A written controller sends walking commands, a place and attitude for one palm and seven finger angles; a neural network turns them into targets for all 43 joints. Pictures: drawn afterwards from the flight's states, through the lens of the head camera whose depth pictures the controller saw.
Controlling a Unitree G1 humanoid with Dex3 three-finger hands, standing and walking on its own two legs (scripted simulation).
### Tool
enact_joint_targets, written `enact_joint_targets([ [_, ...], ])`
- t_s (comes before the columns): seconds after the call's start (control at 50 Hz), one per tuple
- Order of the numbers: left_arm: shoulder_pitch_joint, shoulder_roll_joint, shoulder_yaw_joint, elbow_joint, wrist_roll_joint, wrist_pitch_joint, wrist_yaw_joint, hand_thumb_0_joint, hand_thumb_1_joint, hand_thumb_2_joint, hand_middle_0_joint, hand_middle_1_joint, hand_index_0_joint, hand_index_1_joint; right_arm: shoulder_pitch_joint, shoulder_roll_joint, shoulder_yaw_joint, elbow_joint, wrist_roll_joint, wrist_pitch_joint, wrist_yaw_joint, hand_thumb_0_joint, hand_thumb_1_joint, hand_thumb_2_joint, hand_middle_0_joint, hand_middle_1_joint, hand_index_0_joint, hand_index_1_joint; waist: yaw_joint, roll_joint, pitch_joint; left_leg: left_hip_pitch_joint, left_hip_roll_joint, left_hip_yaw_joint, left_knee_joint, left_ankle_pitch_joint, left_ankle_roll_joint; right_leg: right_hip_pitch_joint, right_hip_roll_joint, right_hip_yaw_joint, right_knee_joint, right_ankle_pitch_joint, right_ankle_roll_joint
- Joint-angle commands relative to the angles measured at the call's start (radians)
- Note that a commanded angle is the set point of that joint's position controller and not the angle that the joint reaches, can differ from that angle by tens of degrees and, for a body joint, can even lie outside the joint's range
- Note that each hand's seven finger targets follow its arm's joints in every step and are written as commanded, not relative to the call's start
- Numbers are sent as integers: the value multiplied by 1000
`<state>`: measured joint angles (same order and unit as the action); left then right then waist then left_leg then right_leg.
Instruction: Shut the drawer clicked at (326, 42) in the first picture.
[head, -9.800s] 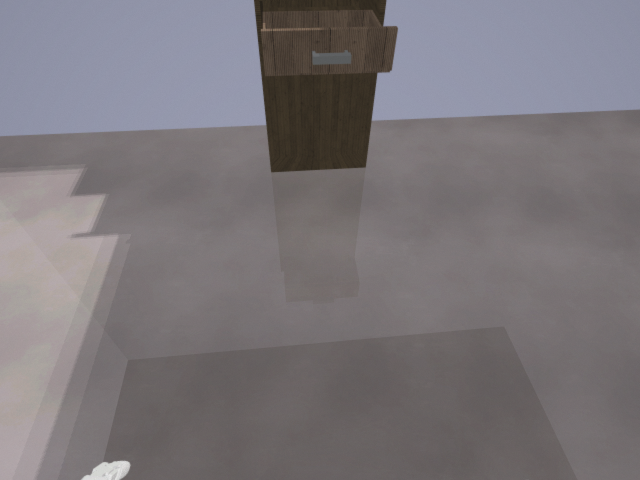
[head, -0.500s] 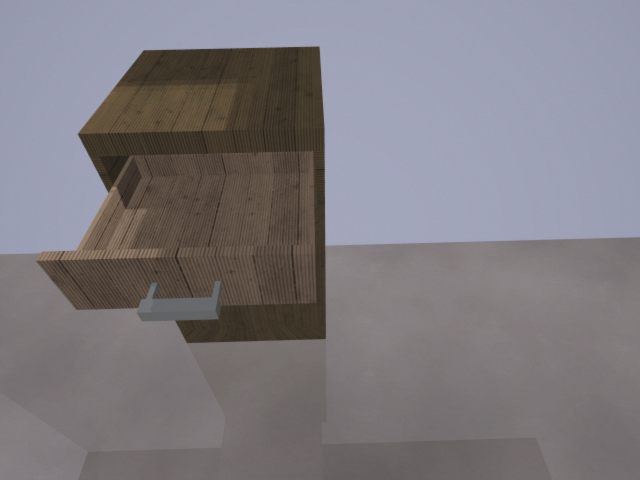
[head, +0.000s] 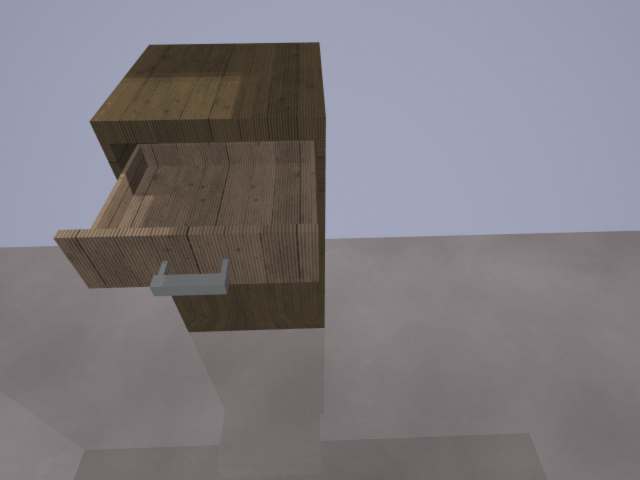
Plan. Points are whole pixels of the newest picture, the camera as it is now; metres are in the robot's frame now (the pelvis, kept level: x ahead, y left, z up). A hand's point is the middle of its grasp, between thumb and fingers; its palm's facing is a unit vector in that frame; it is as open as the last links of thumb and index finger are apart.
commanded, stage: come to a stop and stand still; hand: left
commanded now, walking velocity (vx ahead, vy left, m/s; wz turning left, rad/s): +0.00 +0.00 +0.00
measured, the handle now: (192, 274) +0.46 +0.25 -0.06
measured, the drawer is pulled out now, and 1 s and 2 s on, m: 0.29 0.29 0.29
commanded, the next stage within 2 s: look again from close up in 0.44 s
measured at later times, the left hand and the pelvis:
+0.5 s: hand out of the picture -0.02 +0.18 -0.17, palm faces +0.00 -0.98 -0.18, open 7.3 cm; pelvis -0.01 +0.01 +0.01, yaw -1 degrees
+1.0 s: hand out of the picture +0.00 +0.16 -0.17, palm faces -0.01 -0.99 -0.14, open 7.3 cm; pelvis +0.01 +0.01 +0.01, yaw -2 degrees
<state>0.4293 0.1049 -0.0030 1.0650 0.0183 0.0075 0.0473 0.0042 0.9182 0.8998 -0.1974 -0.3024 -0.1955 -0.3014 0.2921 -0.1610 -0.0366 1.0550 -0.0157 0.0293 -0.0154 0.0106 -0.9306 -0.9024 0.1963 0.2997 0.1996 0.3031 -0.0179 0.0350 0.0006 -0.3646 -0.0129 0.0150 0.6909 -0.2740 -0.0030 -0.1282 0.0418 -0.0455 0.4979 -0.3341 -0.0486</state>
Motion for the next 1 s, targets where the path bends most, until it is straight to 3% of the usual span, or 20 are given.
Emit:
enact_joint_targets([
  [0.0,-17,109,15,-53,-2,-40,-3,0,900,900,-200,-300,-200,-300,54,-24,10,-4,12,-40,-6,0,-900,-900,200,300,200,300,-3,-85,130,184,33,-24,-284,124,16,-165,-167,179,-111,317,-50],
  [0.04,24,87,11,-41,-9,-33,-3,0,900,900,-200,-300,-200,-300,49,-68,13,2,10,-58,-20,0,-900,-900,200,300,200,300,21,31,68,222,129,-108,-290,269,55,-140,-109,158,-105,209,-10],
  [0.06,27,85,12,-36,-8,-33,-2,0,900,900,-200,-300,-200,-300,45,-80,17,1,8,-57,-26,0,-900,-900,200,300,200,300,25,13,70,192,137,-112,-280,262,61,-116,-100,156,-124,186,-5],
  [0.08,24,87,11,-19,-9,-29,-1,0,900,900,-200,-300,-200,-300,23,-69,20,14,10,-59,-26,0,-900,-900,200,300,200,300,30,66,58,185,133,-128,-310,238,67,-95,-110,145,-122,177,1],
  [0.1,17,100,9,-13,-8,-25,-3,0,900,900,-200,-300,-200,-300,16,-76,22,11,10,-59,-24,0,-900,-900,200,300,200,300,29,74,35,179,133,-141,-337,183,70,-67,-109,132,-120,148,5],
  [0.16,6,96,5,-8,-4,-22,-9,0,900,900,-200,-300,-200,-300,-10,-91,19,9,8,-50,-21,0,-900,-900,200,300,200,300,30,42,72,125,121,-158,-397,-42,60,-76,-104,131,-146,62,3],
  [0.18,5,100,4,-7,-2,-23,-10,0,900,900,-200,-300,-200,-300,-6,-93,17,11,9,-48,-19,0,-900,-900,200,300,200,300,30,-8,67,129,123,-160,-400,-57,60,-74,-106,125,-154,57,6],
  [0.26,-8,95,3,-2,-2,-26,-12,0,900,900,-200,-300,-200,-300,1,-91,18,22,6,-42,-16,0,-900,-900,200,300,200,300,23,-5,97,120,105,-152,-408,-96,50,-115,-114,140,-182,-13,2],
  [0.4,-16,100,5,-4,-2,-27,-11,0,900,900,-200,-300,-200,-300,27,-85,22,38,4,-41,-12,0,-900,-900,200,300,200,300,22,-29,115,92,104,-158,-419,-100,51,-117,-115,134,-175,-20,0],
  [0.66,-3,102,-3,10,-8,-41,-4,0,900,900,-200,-300,-200,-300,52,-65,35,73,11,-60,-16,0,-900,-900,200,300,200,300,20,-64,37,191,99,-97,-334,204,50,-63,-137,143,-151,214,0],
  [0.74,1,100,-4,16,-8,-38,-3,0,900,900,-200,-300,-200,-300,47,-58,39,80,12,-59,-18,0,-900,-900,200,300,200,300,24,-34,77,178,100,-98,-344,185,50,-77,-134,139,-155,182,2],
  [0.78,0,102,-4,16,-6,-37,-2,0,900,900,-200,-300,-200,-300,46,-60,38,81,12,-58,-18,0,-900,-900,200,300,200,300,23,-50,89,177,100,-100,-339,199,51,-80,-133,138,-156,194,1],
  [0.86,7,97,-4,22,-7,-40,-2,0,900,900,-200,-300,-200,-300,45,-59,40,82,11,-63,-21,0,-900,-900,200,300,200,300,23,-35,53,205,99,-95,-331,232,52,-60,-138,140,-154,227,1],
  [0.98,5,98,-3,23,-5,-38,-1,0,900,900,-200,-300,-200,-300,43,-61,38,81,12,-63,-24,0,-900,-900,200,300,200,300,21,-42,62,213,103,-93,-323,261,52,-56,-133,136,-155,248,2],
])
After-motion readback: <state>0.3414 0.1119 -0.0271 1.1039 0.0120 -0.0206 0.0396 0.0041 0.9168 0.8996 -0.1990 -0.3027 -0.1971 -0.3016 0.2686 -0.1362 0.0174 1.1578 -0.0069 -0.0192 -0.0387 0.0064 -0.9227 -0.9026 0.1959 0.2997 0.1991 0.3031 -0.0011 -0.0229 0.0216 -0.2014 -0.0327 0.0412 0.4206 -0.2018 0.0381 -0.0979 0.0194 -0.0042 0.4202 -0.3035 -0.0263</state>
